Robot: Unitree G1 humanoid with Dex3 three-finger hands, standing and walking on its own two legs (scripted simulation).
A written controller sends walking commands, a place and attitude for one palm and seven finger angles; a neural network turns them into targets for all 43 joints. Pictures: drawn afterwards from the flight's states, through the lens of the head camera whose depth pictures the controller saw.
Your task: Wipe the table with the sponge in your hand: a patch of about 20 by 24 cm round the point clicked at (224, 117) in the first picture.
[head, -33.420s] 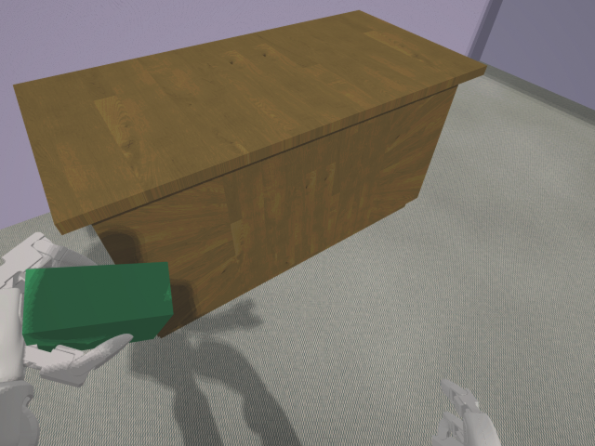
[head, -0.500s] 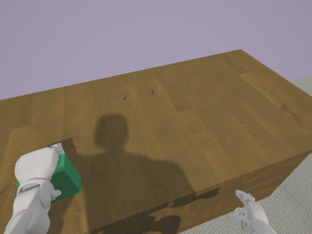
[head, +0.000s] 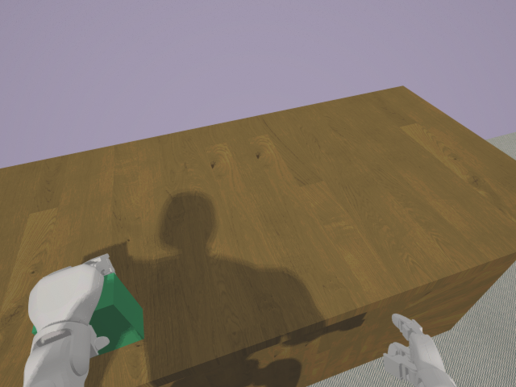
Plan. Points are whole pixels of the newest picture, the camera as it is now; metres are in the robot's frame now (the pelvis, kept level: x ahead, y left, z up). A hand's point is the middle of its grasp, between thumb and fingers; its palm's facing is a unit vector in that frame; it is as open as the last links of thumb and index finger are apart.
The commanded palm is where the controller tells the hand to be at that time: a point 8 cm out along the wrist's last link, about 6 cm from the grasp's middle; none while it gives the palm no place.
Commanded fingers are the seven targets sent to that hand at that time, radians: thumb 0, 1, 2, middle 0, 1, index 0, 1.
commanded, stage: lift the sponge slowly off the table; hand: left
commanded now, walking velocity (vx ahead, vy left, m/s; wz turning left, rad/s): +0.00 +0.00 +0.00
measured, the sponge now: (100, 324) +0.19 +0.29 +0.00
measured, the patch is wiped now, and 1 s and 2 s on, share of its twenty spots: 1.00 1.00 1.00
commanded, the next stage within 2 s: bring the sponge back beside the body in 1.96 s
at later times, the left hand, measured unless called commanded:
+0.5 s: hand (91, 312) +0.19 +0.28 +0.05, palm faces -0.01 -0.14 -0.99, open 9.9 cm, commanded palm +0.16 +0.28 +0.12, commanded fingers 0.00 0.10 1.30 -1.20 -1.60 -1.20 -1.60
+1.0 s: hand (82, 301) +0.19 +0.28 +0.09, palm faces +0.03 -0.12 -0.99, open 9.9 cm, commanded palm +0.16 +0.28 +0.16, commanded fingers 0.00 0.10 1.30 -1.20 -1.60 -1.20 -1.60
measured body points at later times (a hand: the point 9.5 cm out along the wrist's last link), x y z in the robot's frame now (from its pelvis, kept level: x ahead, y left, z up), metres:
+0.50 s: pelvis -0.01 -0.01 +0.00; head -0.02 -0.04 +0.45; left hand +0.18 +0.28 +0.11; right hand +0.23 -0.22 -0.08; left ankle +0.01 +0.09 -0.74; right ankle -0.01 -0.12 -0.74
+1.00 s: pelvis -0.01 -0.02 +0.01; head -0.03 -0.06 +0.45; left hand +0.18 +0.28 +0.14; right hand +0.23 -0.23 -0.08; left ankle +0.01 +0.09 -0.74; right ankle -0.01 -0.12 -0.74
